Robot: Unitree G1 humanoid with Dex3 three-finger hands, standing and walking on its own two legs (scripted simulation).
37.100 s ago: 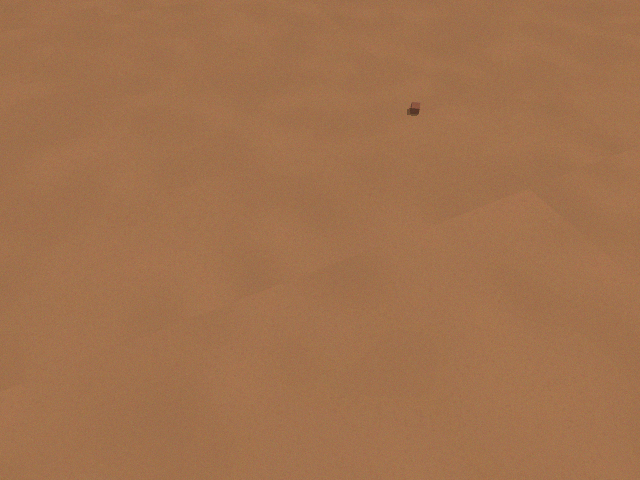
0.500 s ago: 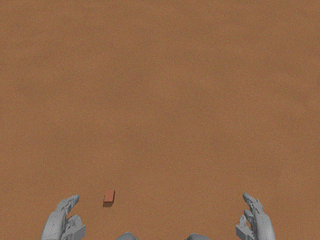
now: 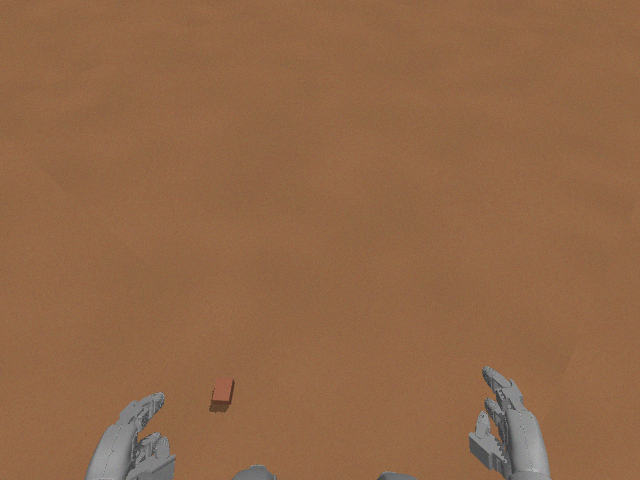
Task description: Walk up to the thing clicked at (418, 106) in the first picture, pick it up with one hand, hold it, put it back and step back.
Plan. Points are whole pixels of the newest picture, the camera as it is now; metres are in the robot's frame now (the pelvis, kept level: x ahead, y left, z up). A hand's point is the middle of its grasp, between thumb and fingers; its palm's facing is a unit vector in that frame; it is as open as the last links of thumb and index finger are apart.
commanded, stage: home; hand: left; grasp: from above
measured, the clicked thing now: (223, 391) +0.46 +0.26 -0.70
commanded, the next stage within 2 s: stand in 1.54 s
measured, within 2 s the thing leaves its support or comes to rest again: neither
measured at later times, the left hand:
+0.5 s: hand (168, 462) +0.16 +0.18 -0.05, palm faces +0.04 -0.98 -0.21, open 7.7 cm
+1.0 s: hand (167, 459) +0.16 +0.18 -0.05, palm faces +0.04 -0.98 -0.21, open 7.6 cm
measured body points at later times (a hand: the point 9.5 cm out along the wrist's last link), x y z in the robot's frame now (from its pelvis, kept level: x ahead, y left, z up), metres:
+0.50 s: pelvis +0.00 +0.00 +0.00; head +0.02 +0.01 +0.45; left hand +0.16 +0.23 -0.03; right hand +0.16 -0.24 -0.06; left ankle +0.02 +0.13 -0.68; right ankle +0.00 -0.14 -0.68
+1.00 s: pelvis +0.00 +0.00 +0.00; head +0.02 +0.01 +0.45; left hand +0.16 +0.23 -0.03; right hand +0.16 -0.24 -0.06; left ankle +0.02 +0.13 -0.68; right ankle +0.00 -0.14 -0.68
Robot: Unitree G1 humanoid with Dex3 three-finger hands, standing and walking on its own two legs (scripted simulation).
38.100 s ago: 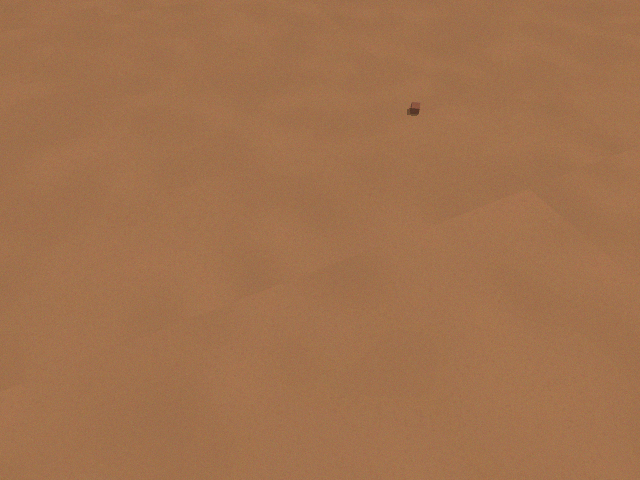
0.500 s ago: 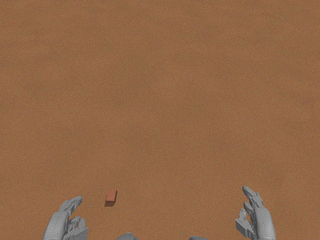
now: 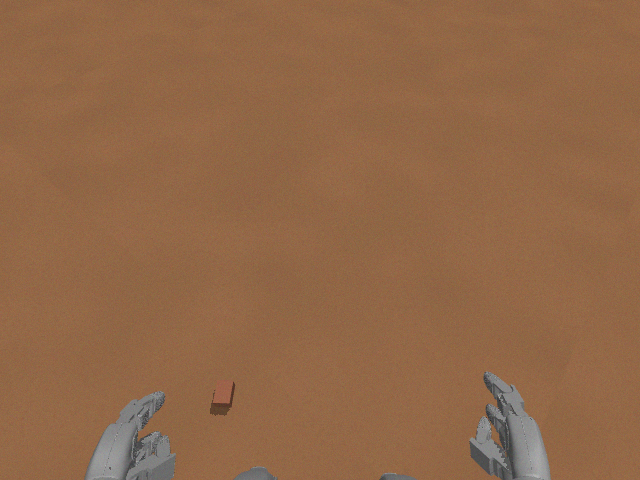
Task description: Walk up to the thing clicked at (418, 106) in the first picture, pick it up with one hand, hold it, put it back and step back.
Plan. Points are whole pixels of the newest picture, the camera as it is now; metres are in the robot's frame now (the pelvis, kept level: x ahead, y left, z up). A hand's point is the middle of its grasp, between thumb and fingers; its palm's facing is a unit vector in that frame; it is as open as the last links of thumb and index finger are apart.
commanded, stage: home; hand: left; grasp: from above
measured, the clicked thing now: (224, 393) +0.45 +0.26 -0.70
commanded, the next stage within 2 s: stand in 0.54 s
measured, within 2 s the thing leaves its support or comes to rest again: neither
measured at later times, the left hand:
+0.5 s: hand (171, 462) +0.16 +0.18 -0.05, palm faces +0.05 -0.98 -0.21, open 7.4 cm
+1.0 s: hand out of the picture +0.08 +0.24 -0.11, palm faces +0.03 -0.94 -0.35, open 7.4 cm
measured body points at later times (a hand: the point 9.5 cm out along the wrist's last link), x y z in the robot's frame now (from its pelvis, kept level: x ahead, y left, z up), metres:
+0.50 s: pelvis +0.00 +0.00 +0.00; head +0.02 +0.00 +0.45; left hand +0.16 +0.23 -0.03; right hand +0.16 -0.25 -0.06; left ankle +0.02 +0.12 -0.68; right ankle +0.00 -0.14 -0.68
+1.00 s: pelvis -0.01 +0.00 +0.04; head +0.01 +0.01 +0.49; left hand +0.08 +0.29 -0.08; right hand +0.09 -0.28 -0.09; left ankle +0.02 +0.12 -0.68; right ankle +0.00 -0.14 -0.68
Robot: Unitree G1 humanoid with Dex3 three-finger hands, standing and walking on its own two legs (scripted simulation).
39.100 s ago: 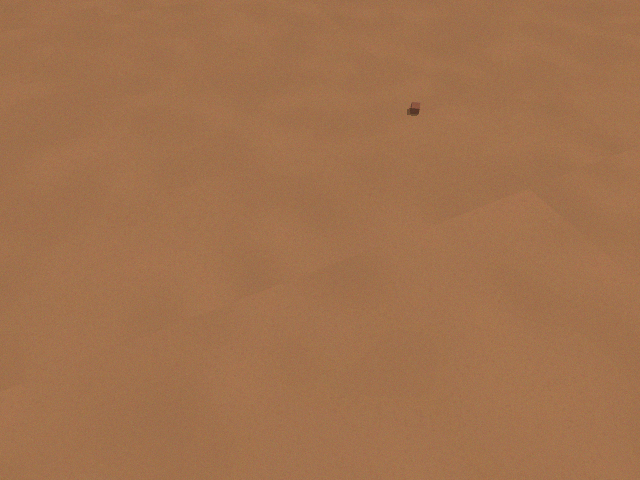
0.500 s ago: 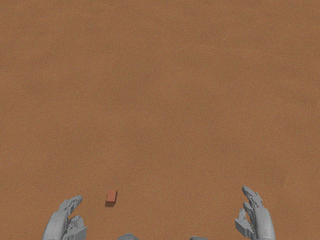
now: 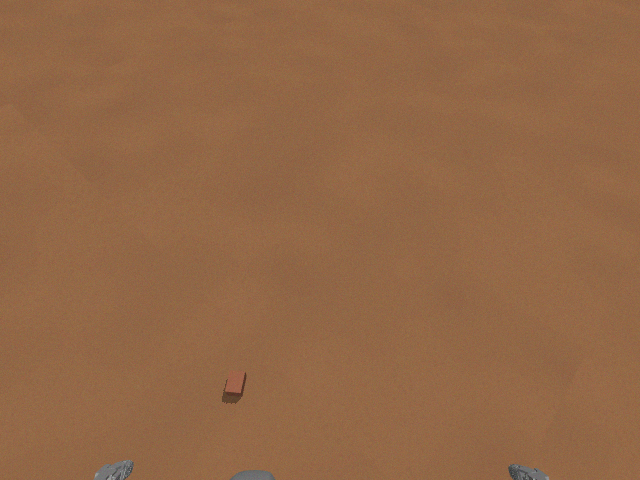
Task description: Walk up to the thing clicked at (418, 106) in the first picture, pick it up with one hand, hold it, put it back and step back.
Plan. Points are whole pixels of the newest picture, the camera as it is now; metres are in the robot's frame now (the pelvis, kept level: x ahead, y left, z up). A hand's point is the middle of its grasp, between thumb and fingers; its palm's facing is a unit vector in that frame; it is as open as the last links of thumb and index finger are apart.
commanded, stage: stand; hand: left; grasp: from above
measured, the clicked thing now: (236, 383) +0.46 +0.25 -0.73
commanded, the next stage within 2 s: none
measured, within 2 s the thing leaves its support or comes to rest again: neither
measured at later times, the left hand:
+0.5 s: hand out of the picture +0.03 +0.24 -0.13, palm faces +0.03 -0.94 -0.35, open 7.4 cm
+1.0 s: hand out of the picture +0.07 +0.23 -0.13, palm faces +0.02 -0.94 -0.34, open 7.4 cm
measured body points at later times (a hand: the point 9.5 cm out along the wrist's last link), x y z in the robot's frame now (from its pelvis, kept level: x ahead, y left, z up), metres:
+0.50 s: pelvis +0.00 -0.01 +0.03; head +0.00 -0.01 +0.48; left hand +0.03 +0.29 -0.11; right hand +0.08 -0.28 -0.12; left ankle +0.02 +0.12 -0.72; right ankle +0.00 -0.15 -0.72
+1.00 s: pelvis +0.01 -0.01 +0.03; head +0.02 -0.02 +0.48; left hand +0.07 +0.28 -0.10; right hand +0.08 -0.30 -0.11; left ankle +0.02 +0.12 -0.72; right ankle +0.00 -0.15 -0.72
